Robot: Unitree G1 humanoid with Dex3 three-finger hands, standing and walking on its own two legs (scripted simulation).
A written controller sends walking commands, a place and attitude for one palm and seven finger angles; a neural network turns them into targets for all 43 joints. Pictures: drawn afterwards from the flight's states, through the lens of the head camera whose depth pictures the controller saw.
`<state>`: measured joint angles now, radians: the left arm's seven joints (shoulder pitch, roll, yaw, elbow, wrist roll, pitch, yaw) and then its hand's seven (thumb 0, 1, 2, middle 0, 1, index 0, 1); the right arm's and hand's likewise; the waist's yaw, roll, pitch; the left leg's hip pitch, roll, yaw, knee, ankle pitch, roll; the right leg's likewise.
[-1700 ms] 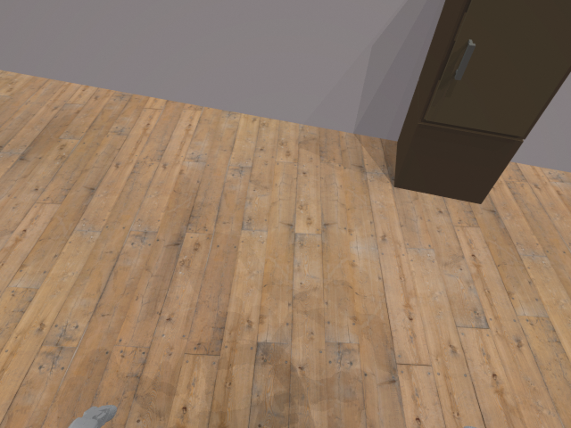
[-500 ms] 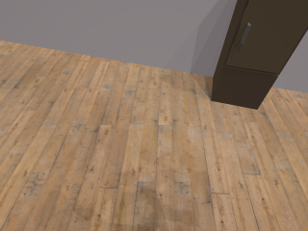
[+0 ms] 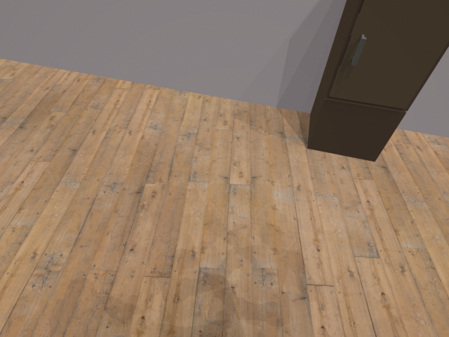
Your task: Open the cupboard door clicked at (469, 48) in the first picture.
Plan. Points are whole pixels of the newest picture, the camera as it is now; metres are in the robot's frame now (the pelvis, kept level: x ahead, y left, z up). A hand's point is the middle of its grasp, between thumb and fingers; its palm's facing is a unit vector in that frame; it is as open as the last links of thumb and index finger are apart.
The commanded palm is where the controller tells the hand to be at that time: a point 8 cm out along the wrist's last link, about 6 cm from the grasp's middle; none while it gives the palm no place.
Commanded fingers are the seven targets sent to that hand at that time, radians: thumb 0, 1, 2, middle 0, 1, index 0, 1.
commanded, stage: walk to a spot facing it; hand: left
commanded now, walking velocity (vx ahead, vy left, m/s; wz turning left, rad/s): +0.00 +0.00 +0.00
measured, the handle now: (358, 50) +1.34 -0.55 -0.08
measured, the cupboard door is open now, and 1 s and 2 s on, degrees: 0 0 0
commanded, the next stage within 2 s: none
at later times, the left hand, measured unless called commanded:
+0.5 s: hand out of the picture +0.04 +0.17 -0.18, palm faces -0.16 -0.95 -0.27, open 7.4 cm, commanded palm none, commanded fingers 0.00 0.90 0.90 -0.20 -0.30 -0.20 -0.30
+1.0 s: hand out of the picture +0.14 +0.20 -0.18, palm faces -0.38 -0.91 -0.19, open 7.4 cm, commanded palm none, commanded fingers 0.00 0.90 0.90 -0.20 -0.30 -0.20 -0.30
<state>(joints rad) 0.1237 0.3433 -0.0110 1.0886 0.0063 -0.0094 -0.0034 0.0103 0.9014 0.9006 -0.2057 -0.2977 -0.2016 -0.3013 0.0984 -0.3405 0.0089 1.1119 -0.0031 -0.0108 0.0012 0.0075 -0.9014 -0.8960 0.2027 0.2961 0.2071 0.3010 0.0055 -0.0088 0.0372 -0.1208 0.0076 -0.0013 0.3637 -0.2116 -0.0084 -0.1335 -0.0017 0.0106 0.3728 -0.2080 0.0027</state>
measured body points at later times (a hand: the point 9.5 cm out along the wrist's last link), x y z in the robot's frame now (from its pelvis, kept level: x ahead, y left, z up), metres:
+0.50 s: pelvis -0.03 -0.03 -0.03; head +0.01 -0.06 +0.42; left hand +0.05 +0.22 -0.16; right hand +0.00 -0.29 -0.19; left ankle -0.02 +0.12 -0.71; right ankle -0.02 -0.11 -0.75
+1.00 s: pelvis +0.01 +0.02 -0.01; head +0.03 +0.05 +0.44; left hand +0.16 +0.24 -0.17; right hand -0.02 -0.25 -0.12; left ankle +0.01 +0.13 -0.75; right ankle -0.03 -0.11 -0.71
